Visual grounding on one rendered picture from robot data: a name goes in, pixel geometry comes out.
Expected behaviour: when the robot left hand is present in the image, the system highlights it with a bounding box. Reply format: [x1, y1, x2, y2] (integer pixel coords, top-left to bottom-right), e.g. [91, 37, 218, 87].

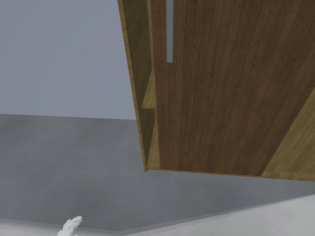
[56, 216, 83, 236]

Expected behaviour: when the wardrobe door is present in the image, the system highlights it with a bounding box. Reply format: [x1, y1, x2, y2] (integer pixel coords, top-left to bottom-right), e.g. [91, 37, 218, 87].
[265, 88, 315, 174]
[151, 0, 315, 177]

